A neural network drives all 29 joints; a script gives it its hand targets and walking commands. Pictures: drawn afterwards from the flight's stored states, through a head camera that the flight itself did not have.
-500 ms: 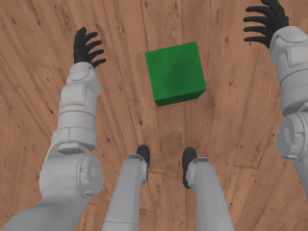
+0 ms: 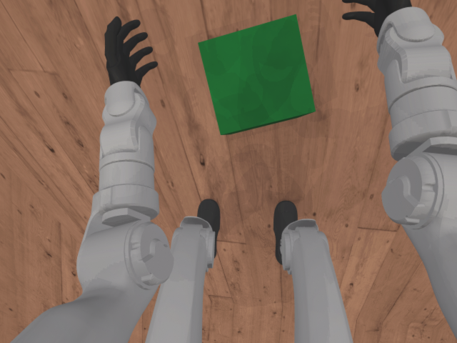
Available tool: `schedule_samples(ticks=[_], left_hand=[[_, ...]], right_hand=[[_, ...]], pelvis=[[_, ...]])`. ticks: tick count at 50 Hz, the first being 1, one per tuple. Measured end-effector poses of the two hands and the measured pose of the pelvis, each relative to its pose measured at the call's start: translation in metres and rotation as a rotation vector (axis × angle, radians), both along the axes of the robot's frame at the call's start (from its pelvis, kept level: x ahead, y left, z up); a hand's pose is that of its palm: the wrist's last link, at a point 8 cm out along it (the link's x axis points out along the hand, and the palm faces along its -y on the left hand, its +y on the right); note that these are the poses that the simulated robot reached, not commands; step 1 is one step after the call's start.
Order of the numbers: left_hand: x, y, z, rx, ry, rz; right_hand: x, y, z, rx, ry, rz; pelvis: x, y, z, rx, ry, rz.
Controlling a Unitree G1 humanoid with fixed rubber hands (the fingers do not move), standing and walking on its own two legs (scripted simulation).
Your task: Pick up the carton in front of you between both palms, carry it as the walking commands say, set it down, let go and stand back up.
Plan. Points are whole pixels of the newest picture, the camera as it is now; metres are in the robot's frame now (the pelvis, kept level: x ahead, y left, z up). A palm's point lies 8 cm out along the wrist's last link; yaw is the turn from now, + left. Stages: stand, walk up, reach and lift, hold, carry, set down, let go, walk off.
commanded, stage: reach and lift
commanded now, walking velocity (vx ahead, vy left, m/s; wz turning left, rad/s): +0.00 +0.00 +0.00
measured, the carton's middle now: (256, 86) +0.52 -0.02 -0.49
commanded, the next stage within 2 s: none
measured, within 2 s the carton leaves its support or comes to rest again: leaves its support in 1.46 s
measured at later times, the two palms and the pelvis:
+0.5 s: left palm (171, 100) +0.48 +0.17 -0.38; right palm (338, 65) +0.54 -0.20 -0.38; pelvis -0.07 +0.01 -0.21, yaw +2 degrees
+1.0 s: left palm (180, 99) +0.49 +0.16 -0.42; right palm (325, 70) +0.54 -0.18 -0.42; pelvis -0.06 +0.01 -0.24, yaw +1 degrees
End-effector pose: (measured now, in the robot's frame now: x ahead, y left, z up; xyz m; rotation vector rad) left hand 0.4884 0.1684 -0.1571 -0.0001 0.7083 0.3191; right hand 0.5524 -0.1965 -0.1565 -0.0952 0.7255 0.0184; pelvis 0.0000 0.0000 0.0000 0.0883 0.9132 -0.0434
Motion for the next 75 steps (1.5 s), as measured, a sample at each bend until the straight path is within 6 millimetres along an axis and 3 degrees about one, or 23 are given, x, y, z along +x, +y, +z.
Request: schedule_samples(ticks=[10, 17, 23, 32, 36, 42, 50, 57, 70, 75], left_hand=[[0.000, -0.002, -0.111, -0.005, 0.000, -0.034], [-0.001, 0.000, -0.168, -0.018, -0.001, -0.036], [-0.003, -0.001, -0.207, -0.029, 0.027, -0.039], [-0.005, -0.002, -0.260, -0.042, 0.057, -0.048], [-0.001, -0.002, -0.266, -0.035, 0.051, -0.055], [0.008, -0.005, -0.262, -0.032, 0.019, -0.073], [0.002, -0.012, -0.260, -0.042, 0.032, -0.081], [0.005, -0.035, -0.258, -0.069, 0.032, -0.109], [0.014, -0.030, -0.255, -0.082, 0.050, -0.088], [0.014, -0.030, -0.241, -0.070, 0.035, -0.069]], right_hand=[[-0.015, -0.012, -0.117, -0.034, -0.013, -0.039], [-0.012, -0.010, -0.173, -0.038, -0.043, -0.019], [-0.012, -0.001, -0.210, -0.029, -0.012, 0.000], [-0.016, 0.005, -0.265, -0.027, 0.022, 0.010], [-0.013, 0.008, -0.270, -0.027, 0.014, 0.014], [-0.007, 0.011, -0.263, -0.024, -0.022, 0.009], [-0.014, 0.018, -0.262, -0.016, -0.007, 0.015], [-0.016, 0.027, -0.257, -0.012, -0.001, 0.043], [-0.020, 0.030, -0.260, 0.007, 0.032, 0.069], [-0.027, 0.034, -0.255, -0.010, 0.019, 0.048]], pelvis=[[-0.026, 0.015, -0.104, 0.015, -0.019, -0.002], [-0.052, 0.017, -0.171, 0.018, -0.138, 0.009], [-0.066, 0.013, -0.206, 0.013, -0.222, 0.017], [-0.067, 0.008, -0.234, 0.007, -0.301, 0.024], [-0.060, 0.007, -0.240, 0.007, -0.305, 0.025], [-0.055, 0.009, -0.244, 0.005, -0.305, 0.023], [-0.057, 0.012, -0.242, 0.004, -0.299, 0.023], [-0.063, 0.013, -0.240, 0.000, -0.326, 0.020], [-0.055, 0.007, -0.253, -0.002, -0.302, 0.035], [-0.053, 0.007, -0.250, -0.009, -0.270, 0.030]])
